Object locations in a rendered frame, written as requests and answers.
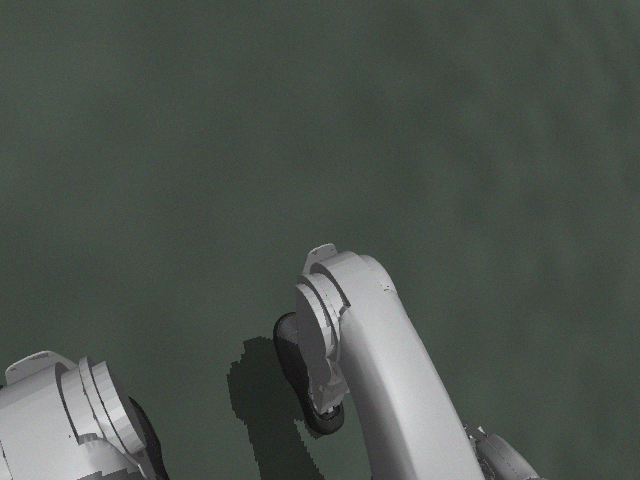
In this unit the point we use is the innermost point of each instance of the right robot hand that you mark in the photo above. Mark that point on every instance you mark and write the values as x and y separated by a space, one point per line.
498 460

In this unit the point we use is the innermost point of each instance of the left robot foot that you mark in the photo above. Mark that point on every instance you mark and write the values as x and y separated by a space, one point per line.
153 448

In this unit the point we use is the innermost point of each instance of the right robot foot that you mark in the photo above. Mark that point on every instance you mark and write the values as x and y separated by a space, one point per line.
295 371

